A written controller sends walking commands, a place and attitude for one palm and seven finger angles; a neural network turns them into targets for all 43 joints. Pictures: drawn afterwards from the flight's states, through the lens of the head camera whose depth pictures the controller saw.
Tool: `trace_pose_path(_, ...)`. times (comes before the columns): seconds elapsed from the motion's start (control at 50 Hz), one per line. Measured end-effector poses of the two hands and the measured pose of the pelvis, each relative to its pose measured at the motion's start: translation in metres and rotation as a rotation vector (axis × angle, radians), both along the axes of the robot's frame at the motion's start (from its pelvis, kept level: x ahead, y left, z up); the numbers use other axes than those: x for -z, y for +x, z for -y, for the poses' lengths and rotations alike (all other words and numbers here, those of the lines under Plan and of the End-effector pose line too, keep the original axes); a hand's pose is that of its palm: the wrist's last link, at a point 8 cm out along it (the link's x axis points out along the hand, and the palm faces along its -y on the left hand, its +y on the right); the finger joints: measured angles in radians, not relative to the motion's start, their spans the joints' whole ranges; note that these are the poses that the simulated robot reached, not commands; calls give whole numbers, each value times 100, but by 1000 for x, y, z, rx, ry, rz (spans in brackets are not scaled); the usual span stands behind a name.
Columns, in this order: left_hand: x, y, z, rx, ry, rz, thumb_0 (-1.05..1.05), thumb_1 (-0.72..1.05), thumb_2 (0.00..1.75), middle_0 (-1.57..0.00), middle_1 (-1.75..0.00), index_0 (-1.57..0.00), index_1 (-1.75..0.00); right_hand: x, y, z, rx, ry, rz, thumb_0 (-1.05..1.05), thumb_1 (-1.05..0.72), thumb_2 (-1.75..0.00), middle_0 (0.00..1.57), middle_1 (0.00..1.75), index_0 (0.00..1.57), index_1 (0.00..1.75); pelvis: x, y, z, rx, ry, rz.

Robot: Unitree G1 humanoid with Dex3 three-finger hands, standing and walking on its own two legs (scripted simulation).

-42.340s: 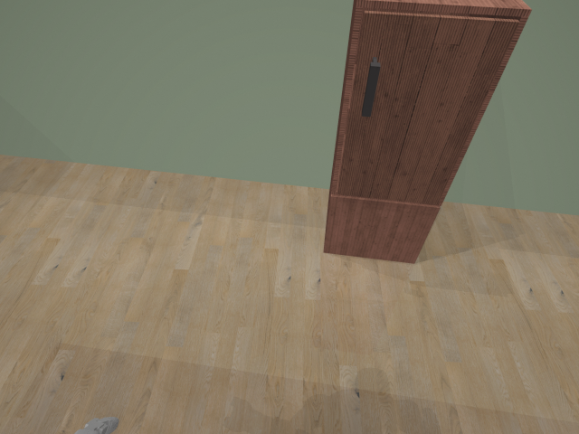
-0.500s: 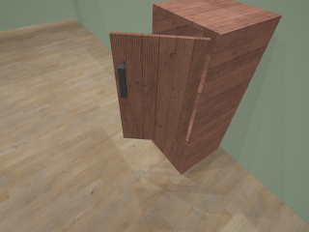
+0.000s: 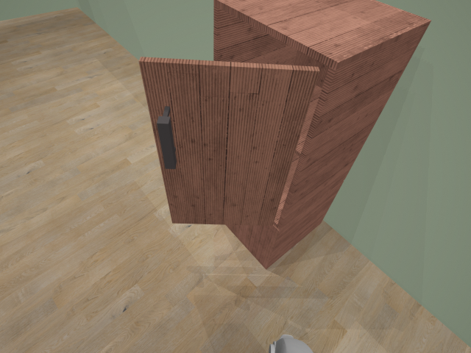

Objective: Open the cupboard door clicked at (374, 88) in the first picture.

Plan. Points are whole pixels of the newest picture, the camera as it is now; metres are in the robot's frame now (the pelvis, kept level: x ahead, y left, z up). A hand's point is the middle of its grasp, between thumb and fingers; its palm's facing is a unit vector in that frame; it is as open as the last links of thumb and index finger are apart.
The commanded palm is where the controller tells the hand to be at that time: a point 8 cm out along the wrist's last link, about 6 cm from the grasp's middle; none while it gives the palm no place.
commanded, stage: come to a stop and stand still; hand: left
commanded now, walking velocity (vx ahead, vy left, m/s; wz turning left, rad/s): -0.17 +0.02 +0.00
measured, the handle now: (169, 138) +0.55 +0.17 +0.03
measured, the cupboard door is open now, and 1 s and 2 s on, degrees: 50 50 50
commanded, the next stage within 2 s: look again from close up in 1.52 s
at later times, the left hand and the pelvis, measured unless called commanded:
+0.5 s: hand out of the picture +0.09 +0.19 -0.21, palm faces +0.10 -0.98 -0.15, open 7.3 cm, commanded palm none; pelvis +0.00 +0.01 -0.03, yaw +3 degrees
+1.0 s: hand out of the picture -0.05 +0.19 -0.18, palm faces +0.03 -0.99 -0.14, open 7.4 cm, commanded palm none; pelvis -0.03 +0.02 +0.00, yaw +1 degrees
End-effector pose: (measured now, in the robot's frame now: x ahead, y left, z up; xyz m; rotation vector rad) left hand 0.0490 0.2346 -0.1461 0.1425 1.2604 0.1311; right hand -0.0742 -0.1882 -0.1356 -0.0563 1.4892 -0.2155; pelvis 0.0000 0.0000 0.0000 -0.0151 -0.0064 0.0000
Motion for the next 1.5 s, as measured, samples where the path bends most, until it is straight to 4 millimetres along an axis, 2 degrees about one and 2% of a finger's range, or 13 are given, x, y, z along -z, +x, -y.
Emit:
trace_pose_path(0.12, -4, 74, 27, 52, 9, 93, 1, 93, 90, -19, -30, -19, -30, 6, -9, 12, 34, 33, -127, 1, -91, -90, 20, 30, 20, 30, 7, 28, 18, -14, 12, 8)
trace_pose_path(0.2, 6, 99, 50, 40, 6, 152, 1, 92, 90, -19, -30, -20, -30, 24, 5, 33, 33, 35, -171, 1, -91, -90, 20, 30, 20, 30, 22, 45, 30, -38, 4, 13)
trace_pose_path(0.32, 13, 86, 60, -17, -29, 149, -1, 92, 90, -20, -30, -20, -30, 32, 64, 58, -27, -37, -54, 1, -91, -90, 20, 30, 20, 30, 24, 34, 24, -65, -17, 25)
trace_pose_path(0.42, 24, 62, 29, -50, -23, 144, -2, 93, 90, -20, -30, -20, -30, 25, 115, 58, -98, -101, 122, 1, -92, -90, 20, 29, 19, 30, 30, 15, 7, -67, -22, 27)
trace_pose_path(0.5, 33, 29, -2, -71, -20, 82, -1, 92, 90, -20, -30, -20, -30, 13, 129, 40, -118, -126, 242, 0, -92, -90, 20, 29, 19, 30, 31, 4, -11, -45, -11, 41)
trace_pose_path(0.58, 23, -12, -24, -94, -14, 7, 0, 92, 90, -20, -30, -20, -30, -2, 125, 17, -141, -118, 256, 0, -92, -90, 20, 29, 19, 30, 15, -1, -23, -45, -20, 25)
trace_pose_path(0.68, 17, -68, -36, -116, -15, -114, 0, 92, 90, -20, -30, -20, -30, -12, 113, 7, -138, -127, 238, 1, -95, -90, 20, 30, 20, 30, 4, -3, -34, -32, -20, 0)
trace_pose_path(0.82, 13, -120, -33, -92, -30, -284, 1, 92, 90, -19, -30, -20, -30, -15, 66, 2, -78, -133, 155, 1, -93, -90, 20, 30, 20, 30, -1, -12, -36, -6, -26, -17)
trace_pose_path(0.9, 12, -122, -24, -70, -40, -292, 1, 92, 90, -19, -30, -20, -30, -13, 29, 2, -40, -117, 76, 1, -92, -90, 20, 30, 20, 30, -2, -20, -31, -1, -30, -19)
trace_pose_path(0.98, 11, -111, -11, -49, -42, -246, 1, 92, 90, -19, -30, -20, -30, -10, -4, 5, -9, -89, 5, 1, -91, -90, 20, 30, 20, 30, -3, -29, -23, -8, -29, -18)
trace_pose_path(1.1, 6, -88, 16, -42, -22, -135, 1, 92, 90, -20, -30, -20, -30, 4, -32, 19, 7, -27, -53, 1, -91, -90, 20, 30, 20, 30, 0, -39, -2, -25, -10, -14)
trace_pose_path(1.22, 4, -101, 42, -58, 19, -119, 1, 93, 90, -20, -30, -20, -30, 22, -29, 39, -4, 25, -39, 1, -91, -90, 20, 30, 20, 30, 7, -46, 22, -24, 20, -2)
trace_pose_path(1.5, 13, -125, 83, -84, -74, -184, 1, 93, 90, -20, -30, -20, -30, 19, 12, 49, -74, -2, 29, 2, -93, -90, 20, 30, 20, 30, 7, -42, 35, -14, 12, 14)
